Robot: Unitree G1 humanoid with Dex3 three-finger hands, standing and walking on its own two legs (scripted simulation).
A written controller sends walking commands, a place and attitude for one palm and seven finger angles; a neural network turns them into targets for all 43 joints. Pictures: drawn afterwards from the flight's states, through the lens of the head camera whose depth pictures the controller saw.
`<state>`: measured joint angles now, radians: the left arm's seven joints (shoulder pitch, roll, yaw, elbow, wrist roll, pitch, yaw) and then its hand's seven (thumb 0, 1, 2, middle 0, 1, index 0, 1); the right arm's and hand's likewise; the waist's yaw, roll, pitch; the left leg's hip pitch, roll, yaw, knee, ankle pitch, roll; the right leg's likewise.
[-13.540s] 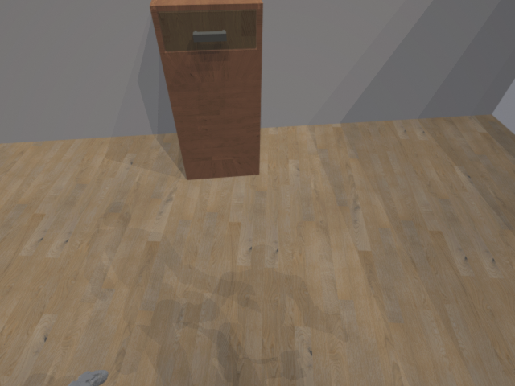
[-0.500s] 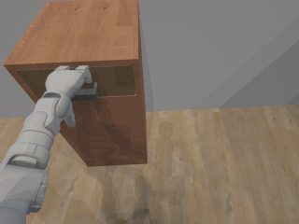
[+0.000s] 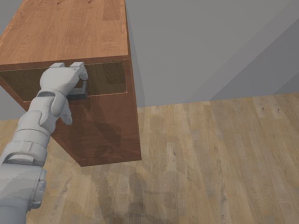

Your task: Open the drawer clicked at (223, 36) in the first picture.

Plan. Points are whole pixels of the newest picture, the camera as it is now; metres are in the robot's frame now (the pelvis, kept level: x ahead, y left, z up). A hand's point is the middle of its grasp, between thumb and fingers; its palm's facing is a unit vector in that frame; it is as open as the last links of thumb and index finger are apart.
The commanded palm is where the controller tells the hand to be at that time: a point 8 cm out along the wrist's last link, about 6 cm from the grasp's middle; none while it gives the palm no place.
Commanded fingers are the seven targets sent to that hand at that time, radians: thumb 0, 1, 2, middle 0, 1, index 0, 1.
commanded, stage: move the hooked fingers above the handle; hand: left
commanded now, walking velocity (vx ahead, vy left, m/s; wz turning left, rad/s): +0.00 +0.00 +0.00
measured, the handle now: (67, 89) +0.51 +0.27 +0.03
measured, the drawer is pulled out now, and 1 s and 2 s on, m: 0.00 0.00 0.00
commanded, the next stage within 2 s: none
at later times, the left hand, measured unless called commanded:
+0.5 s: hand (63, 92) +0.46 +0.24 +0.08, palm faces -0.07 -0.02 -1.00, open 13.8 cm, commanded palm +0.45 +0.26 +0.15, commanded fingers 0.00 -0.50 0.30 -0.30 -1.20 -0.30 -1.20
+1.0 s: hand (52, 86) +0.46 +0.27 +0.10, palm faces -0.04 +0.01 -1.00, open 13.7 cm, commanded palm +0.44 +0.27 +0.15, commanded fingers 0.00 -0.50 0.30 -0.30 -1.20 -0.30 -1.20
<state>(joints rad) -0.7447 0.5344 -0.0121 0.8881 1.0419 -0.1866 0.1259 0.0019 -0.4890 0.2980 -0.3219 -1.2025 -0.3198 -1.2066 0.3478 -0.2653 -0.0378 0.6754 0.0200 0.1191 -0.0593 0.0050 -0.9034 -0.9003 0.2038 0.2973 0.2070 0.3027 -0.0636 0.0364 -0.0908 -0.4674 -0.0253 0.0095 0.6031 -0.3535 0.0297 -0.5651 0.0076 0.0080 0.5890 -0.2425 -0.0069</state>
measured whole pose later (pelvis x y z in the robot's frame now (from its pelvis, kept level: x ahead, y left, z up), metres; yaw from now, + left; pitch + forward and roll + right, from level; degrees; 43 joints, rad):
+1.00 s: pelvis +0.00 -0.01 +0.00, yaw +0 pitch +12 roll +0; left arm -0.80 0.61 0.03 0.98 1.04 -0.08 0.13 0.00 -0.49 0.30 -0.35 -1.21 -0.35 -1.21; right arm 0.31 -0.27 -0.02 0.67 0.03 0.12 -0.07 0.00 -0.90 -0.90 0.20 0.30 0.21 0.30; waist -0.06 0.05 -0.09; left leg -0.45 -0.01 0.01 0.57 -0.34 0.02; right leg -0.55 0.02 0.01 0.57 -0.23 -0.02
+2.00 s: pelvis +0.00 +0.00 +0.00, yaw +1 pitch +14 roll -1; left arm -0.81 0.53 -0.04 0.90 1.05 -0.15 0.23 0.00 -0.49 0.30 -0.43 -1.28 -0.34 -1.22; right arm 0.31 -0.29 -0.05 0.70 0.01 0.09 -0.05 0.00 -0.90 -0.90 0.20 0.30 0.20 0.30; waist -0.06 0.04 -0.10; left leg -0.51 -0.03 -0.01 0.64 -0.37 0.03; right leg -0.59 0.00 -0.01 0.61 -0.26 0.00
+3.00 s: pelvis -0.01 -0.01 +0.00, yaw -1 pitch +13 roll +0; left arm -0.84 0.62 0.01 1.07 1.06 -0.08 0.13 0.00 -0.49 0.30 -0.35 -1.21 -0.33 -1.24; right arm 0.29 -0.26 0.01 0.65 0.04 0.11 -0.08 0.00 -0.90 -0.90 0.21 0.30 0.21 0.30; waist -0.08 0.05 -0.09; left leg -0.51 -0.01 0.03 0.62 -0.34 0.02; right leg -0.61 0.02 0.02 0.60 -0.23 -0.01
